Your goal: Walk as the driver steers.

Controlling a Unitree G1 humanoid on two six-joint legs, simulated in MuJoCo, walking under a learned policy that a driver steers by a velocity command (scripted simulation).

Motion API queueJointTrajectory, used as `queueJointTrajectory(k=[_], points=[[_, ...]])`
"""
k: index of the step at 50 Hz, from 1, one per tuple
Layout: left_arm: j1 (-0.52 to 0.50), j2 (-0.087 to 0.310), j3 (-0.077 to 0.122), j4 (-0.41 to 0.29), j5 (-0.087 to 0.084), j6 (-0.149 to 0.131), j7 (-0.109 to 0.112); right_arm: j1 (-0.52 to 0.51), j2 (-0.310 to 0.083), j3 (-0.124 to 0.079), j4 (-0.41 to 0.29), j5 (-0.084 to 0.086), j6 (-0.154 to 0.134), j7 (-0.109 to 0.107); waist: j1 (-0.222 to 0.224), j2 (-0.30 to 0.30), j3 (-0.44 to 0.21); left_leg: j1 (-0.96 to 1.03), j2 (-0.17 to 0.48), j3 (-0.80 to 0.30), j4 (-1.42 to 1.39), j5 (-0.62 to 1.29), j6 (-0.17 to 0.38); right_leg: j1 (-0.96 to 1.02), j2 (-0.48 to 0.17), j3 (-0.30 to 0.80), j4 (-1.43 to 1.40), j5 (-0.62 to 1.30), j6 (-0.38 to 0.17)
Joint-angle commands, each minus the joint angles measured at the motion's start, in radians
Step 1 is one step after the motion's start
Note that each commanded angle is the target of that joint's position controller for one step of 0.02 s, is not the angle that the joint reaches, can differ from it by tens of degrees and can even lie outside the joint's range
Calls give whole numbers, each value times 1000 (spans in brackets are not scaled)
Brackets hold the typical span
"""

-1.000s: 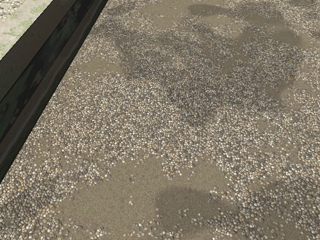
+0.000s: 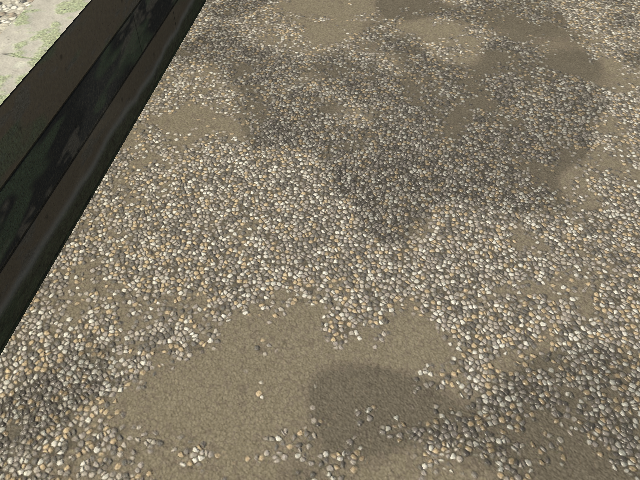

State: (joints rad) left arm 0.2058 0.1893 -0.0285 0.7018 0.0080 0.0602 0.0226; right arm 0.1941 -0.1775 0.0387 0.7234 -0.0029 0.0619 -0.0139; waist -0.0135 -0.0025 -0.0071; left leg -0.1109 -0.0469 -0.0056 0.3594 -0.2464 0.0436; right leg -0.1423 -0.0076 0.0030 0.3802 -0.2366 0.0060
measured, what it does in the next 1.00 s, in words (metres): stands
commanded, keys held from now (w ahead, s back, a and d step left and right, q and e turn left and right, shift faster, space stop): no key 1.00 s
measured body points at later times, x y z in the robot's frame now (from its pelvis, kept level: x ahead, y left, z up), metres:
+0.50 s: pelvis -0.02 -0.01 -0.01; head -0.02 -0.01 +0.44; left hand +0.13 +0.21 -0.11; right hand +0.13 -0.23 -0.12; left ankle -0.04 +0.09 -0.75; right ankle -0.02 -0.12 -0.75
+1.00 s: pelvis -0.03 -0.02 -0.02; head -0.02 -0.02 +0.43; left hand +0.14 +0.20 -0.11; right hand +0.15 -0.24 -0.11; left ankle -0.04 +0.09 -0.75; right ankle -0.02 -0.12 -0.75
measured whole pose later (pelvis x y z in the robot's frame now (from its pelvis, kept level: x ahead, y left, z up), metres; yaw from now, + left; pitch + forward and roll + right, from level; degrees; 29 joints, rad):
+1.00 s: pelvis -0.03 -0.02 -0.02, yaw +0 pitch +0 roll -1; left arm 0.18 0.19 -0.04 0.59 0.03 0.07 -0.01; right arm 0.14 -0.20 0.02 0.63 -0.02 0.08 -0.01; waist -0.01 0.01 0.00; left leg -0.27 -0.01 -0.03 0.60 -0.33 0.01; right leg -0.28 0.03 -0.01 0.57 -0.30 -0.02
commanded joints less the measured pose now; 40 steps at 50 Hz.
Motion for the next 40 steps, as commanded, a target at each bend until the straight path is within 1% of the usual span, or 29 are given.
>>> queueJointTrajectory(k=[1,6,7,10,20,21,23,27,28,32,40], points=[[-26,77,17,-78,3,-13,4,-51,-82,-22,-87,-5,-2,-7,0,16,-48,-30,123,-108,-2,325,31,9,-59,69,12,187,-40],[-20,89,17,-93,8,-8,0,-49,-91,-25,-102,-12,14,-12,-6,9,-47,-62,116,-100,43,284,32,-19,-56,70,42,199,-54],[-23,84,15,-99,8,-4,-1,-52,-87,-24,-106,-13,14,-14,-2,12,-54,-66,116,-98,47,261,30,-19,-56,73,43,193,-56],[-23,91,15,-108,11,0,-4,-55,-89,-25,-115,-15,16,-16,-2,8,-42,-92,112,-98,58,221,28,-29,-56,78,47,187,-62],[-33,93,17,-132,15,5,-11,-61,-88,-26,-133,-19,14,-13,4,9,-39,-135,108,-100,70,136,23,-41,-56,91,47,149,-70],[-52,90,15,-147,19,10,-21,-71,-109,-30,-137,-21,8,-7,13,28,-24,-145,103,-101,86,108,22,-61,-45,78,68,112,-75],[-51,87,14,-153,22,13,-29,-74,-102,-29,-146,-22,3,-1,14,22,-38,-147,108,-109,91,99,26,-74,-41,77,76,83,-74],[-57,90,15,-164,22,10,-31,-77,-102,-30,-158,-23,1,0,14,10,-46,-160,104,-106,110,84,24,-79,-44,83,86,97,-77],[-61,91,16,-167,19,6,-29,-82,-111,-36,-162,-15,0,-2,11,4,-38,-164,101,-105,121,82,18,-86,-44,81,90,118,-78],[-67,88,16,-176,19,2,-27,-83,-106,-36,-168,-18,1,-5,7,-2,-56,-165,96,-101,139,60,12,-86,-48,86,95,134,-84],[-75,86,16,-190,19,2,-32,-96,-108,-37,-175,-20,2,-3,6,14,-54,-170,97,-107,143,55,9,-100,-43,84,103,108,-81]])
